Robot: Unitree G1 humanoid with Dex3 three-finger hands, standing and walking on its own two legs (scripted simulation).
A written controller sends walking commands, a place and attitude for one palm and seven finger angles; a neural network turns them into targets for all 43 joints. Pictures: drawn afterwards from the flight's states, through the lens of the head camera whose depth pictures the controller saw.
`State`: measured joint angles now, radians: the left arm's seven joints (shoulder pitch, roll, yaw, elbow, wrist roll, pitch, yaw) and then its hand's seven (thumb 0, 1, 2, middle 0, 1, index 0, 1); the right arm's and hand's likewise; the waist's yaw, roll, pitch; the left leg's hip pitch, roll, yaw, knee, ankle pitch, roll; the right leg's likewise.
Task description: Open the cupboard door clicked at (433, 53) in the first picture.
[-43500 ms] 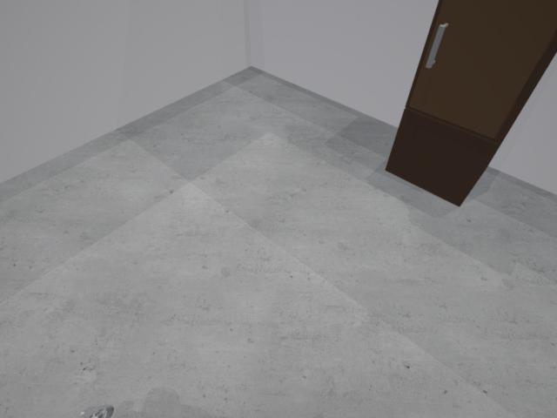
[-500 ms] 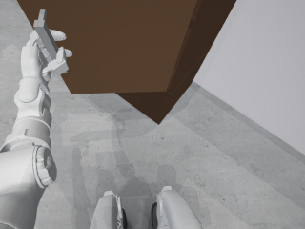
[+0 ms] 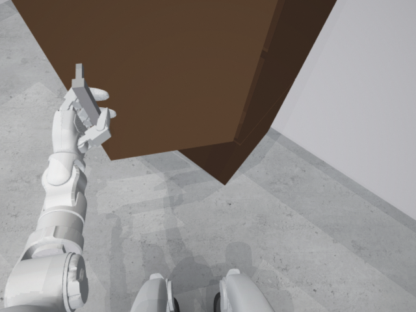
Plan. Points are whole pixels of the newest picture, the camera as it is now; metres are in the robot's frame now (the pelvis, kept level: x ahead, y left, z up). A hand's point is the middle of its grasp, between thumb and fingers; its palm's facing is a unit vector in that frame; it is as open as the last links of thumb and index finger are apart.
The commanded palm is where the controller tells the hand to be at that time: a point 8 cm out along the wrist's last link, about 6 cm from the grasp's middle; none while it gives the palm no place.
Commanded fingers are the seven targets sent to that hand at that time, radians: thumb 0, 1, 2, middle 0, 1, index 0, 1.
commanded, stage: pull the door open along its arc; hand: left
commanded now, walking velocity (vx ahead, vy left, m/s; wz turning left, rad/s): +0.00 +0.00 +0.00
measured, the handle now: (93, 104) +0.51 +0.20 +0.04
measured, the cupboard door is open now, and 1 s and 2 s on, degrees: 50 88 92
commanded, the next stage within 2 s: open thumb and fingers to let go in 0.60 s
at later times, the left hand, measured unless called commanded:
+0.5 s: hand (161, 198) +0.31 +0.07 +0.04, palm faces +0.42 -0.91 +0.00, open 5.8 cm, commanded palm +0.24 +0.09 +0.03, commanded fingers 0.00 0.90 0.90 -0.40 -1.35 -0.40 -1.35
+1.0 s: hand (183, 211) +0.29 +0.03 +0.04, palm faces +0.43 -0.90 -0.03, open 7.8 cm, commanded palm +0.23 +0.07 +0.03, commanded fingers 0.00 -0.22 0.42 -0.32 -1.23 -0.32 -1.23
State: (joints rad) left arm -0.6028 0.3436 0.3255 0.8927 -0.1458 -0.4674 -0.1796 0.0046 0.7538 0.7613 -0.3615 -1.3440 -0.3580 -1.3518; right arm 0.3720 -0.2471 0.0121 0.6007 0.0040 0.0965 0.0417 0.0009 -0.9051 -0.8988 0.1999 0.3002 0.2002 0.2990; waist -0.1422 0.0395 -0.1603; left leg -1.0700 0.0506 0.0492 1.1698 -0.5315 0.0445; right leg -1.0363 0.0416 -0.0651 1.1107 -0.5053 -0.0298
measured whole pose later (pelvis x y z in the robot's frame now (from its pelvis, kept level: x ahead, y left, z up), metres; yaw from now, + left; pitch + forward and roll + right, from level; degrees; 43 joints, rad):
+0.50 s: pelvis -0.01 -0.03 +0.00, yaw +4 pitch +18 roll +0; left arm -0.05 -0.12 -0.15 0.38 0.12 -0.42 0.58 0.01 0.73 0.79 -0.32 -1.33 -0.34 -1.33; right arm 0.16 -0.16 0.00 0.57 -0.08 0.01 0.06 0.00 -0.91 -0.90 0.20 0.30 0.20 0.30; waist 0.00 0.02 -0.18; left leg -0.94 0.01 0.01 1.15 -0.52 0.01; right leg -0.91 0.01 -0.10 1.14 -0.54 -0.07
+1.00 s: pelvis -0.01 -0.07 +0.00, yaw +7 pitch +18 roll +2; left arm 0.06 -0.11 -0.19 0.27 0.09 -0.40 0.55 0.01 0.37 0.66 -0.35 -1.29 -0.39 -1.30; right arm 0.19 -0.20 -0.02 0.60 -0.08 -0.07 0.02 0.01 -0.91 -0.90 0.20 0.30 0.20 0.30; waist -0.01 0.03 -0.18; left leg -0.94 0.00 -0.03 1.12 -0.49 -0.04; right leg -0.92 0.00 -0.14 1.17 -0.56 -0.12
